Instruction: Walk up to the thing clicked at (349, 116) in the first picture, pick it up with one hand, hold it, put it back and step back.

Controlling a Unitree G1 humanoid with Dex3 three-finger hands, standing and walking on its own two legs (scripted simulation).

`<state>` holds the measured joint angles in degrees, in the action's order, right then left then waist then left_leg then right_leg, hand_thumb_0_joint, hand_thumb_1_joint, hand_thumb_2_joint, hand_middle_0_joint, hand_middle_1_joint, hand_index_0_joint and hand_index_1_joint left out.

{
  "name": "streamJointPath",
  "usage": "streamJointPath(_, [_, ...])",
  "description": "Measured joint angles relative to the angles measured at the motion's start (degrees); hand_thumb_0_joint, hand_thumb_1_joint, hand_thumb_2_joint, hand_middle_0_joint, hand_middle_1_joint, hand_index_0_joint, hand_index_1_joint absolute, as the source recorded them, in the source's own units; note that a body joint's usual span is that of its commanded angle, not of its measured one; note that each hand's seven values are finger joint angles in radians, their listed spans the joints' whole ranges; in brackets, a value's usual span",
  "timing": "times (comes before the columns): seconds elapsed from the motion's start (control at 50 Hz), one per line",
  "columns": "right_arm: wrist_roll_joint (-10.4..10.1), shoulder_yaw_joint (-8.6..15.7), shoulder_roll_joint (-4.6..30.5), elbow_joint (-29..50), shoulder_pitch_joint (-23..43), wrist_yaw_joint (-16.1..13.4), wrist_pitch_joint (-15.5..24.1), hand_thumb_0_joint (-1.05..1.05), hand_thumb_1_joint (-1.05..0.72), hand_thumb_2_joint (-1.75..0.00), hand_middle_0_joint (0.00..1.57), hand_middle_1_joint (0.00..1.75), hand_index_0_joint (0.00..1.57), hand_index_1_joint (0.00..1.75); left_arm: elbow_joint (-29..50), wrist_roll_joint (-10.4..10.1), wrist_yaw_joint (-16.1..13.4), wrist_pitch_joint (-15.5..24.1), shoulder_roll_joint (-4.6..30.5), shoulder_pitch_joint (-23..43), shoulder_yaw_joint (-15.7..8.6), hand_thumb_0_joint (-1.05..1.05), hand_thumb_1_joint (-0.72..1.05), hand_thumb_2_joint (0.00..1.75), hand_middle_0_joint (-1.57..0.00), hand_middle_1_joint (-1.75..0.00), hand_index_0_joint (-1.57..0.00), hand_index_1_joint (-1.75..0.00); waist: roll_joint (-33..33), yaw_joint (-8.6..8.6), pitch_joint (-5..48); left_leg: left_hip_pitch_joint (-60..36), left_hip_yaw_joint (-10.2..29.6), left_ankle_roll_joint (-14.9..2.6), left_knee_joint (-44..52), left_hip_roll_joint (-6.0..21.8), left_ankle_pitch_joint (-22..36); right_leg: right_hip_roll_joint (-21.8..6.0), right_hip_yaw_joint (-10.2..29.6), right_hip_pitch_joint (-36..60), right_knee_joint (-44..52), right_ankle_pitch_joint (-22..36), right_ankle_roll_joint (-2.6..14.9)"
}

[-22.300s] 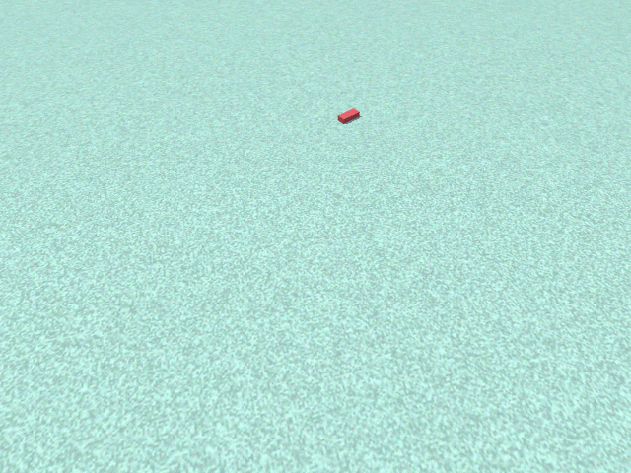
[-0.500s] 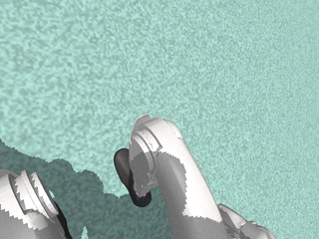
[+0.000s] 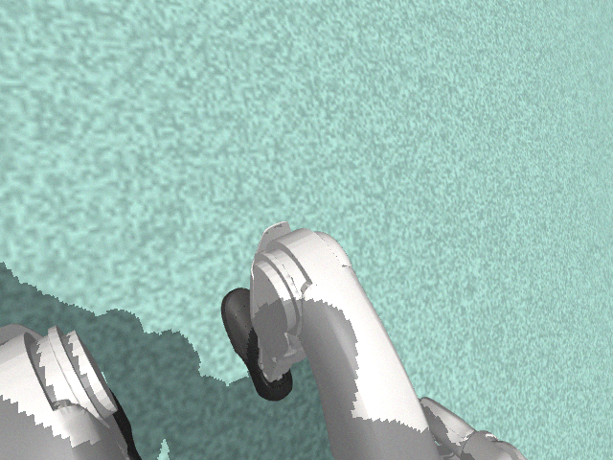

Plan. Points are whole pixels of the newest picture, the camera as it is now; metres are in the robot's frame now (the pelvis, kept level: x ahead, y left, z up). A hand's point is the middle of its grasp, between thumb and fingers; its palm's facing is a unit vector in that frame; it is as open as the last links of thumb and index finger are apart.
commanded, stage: close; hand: left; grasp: from above
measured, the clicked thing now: out of the picture +0.45 +0.32 -0.30
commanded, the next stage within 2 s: settle in 0.66 s
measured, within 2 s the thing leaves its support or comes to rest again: leaves its support in 1.18 s
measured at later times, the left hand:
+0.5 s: hand out of the picture +0.44 +0.30 -0.26, palm faces -0.42 -0.19 -0.89, open 8.0 cm
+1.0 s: hand out of the picture +0.44 +0.31 -0.26, palm faces -0.40 -0.19 -0.90, open 7.8 cm
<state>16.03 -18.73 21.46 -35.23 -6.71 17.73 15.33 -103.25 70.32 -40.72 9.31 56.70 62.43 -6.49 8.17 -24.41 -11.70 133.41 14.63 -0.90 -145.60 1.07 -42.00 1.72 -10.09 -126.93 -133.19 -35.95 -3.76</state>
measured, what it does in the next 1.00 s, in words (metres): stands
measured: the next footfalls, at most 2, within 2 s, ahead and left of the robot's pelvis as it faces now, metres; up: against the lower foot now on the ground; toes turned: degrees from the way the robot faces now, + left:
none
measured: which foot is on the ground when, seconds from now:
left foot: down 0.00-1.00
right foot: down 0.00-1.00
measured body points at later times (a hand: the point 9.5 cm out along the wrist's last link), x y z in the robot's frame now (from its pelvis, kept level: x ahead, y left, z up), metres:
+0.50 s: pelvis +0.00 +0.00 +0.00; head +0.29 +0.12 +0.32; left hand +0.46 +0.31 -0.21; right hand +0.05 -0.25 -0.05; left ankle +0.06 +0.12 -0.28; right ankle +0.13 -0.12 -0.28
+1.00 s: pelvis +0.00 +0.00 +0.00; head +0.29 +0.13 +0.32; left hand +0.46 +0.32 -0.21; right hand +0.06 -0.25 -0.05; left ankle +0.06 +0.12 -0.28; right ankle +0.13 -0.12 -0.28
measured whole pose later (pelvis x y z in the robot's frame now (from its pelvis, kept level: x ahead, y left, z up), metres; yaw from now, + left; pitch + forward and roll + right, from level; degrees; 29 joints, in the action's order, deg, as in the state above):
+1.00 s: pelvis +0.00 +0.00 +0.00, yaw +1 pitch +29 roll -15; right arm 16.1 -17.7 20.7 -36.0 -5.9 16.3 13.5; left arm -100.6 70.6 -39.0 9.9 55.2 61.7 -6.3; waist 7.4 -23.2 -9.9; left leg 133.6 14.2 -0.4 -144.8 0.8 -42.4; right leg 1.3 -9.8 -127.5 -133.2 -36.6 -3.3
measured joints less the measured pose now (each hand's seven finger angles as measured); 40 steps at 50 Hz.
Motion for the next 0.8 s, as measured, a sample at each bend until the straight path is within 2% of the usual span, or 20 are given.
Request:
streamJointPath(0.34, [-0.37, 0.31, 0.18, 0.30, 0.02, -0.42, -0.40, 0.00, -0.90, -0.90, 0.20, 0.30, 0.20, 0.29, 1.39, -0.97, 1.38, -0.11, 0.00, 0.14, 0.03, 0.01, 0.34, 0.36, -0.67, -0.40, -0.76, -0.42, -0.44, 0.09, -0.23, 0.04, -0.16, 0.34, 0.30, -0.03, 0.12, -0.11, 0.15, -0.40, -0.10, 0.06, 0.21])
streamJointPath(0.52, [-0.44, 0.66, -0.12, -0.38, -0.02, -0.93, -1.17, 0.00, -0.90, -0.90, 0.20, 0.30, 0.20, 0.29, 2.23, -1.71, 2.01, 0.69, -1.22, -1.32, 0.52, 0.01, 0.37, 0.30, -0.67, -0.30, -0.78, -0.35, -0.93, 0.82, 0.26, -0.21, -0.45, 0.35, 0.70, 0.14, -0.09, -0.08, 0.38, -0.43, 0.07, -0.08, 0.25])
streamJointPath(0.8, [-0.16, 0.56, -0.01, -0.46, 0.92, -1.68, -1.18, 0.00, -0.91, -0.90, 0.20, 0.30, 0.20, 0.29, 1.81, -0.01, 1.23, 1.61, -0.81, -0.30, 1.34, 0.01, 0.38, 0.26, -0.77, -0.22, -0.84, -0.28, -0.46, 1.08, 0.57, -0.06, -0.56, 0.19, 0.57, 0.03, -0.09, -0.14, 0.45, -0.38, 0.00, -0.22, 0.21])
